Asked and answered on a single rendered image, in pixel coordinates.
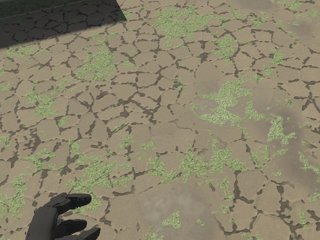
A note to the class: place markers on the left robot hand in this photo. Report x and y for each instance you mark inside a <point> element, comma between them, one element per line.
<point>45,224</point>

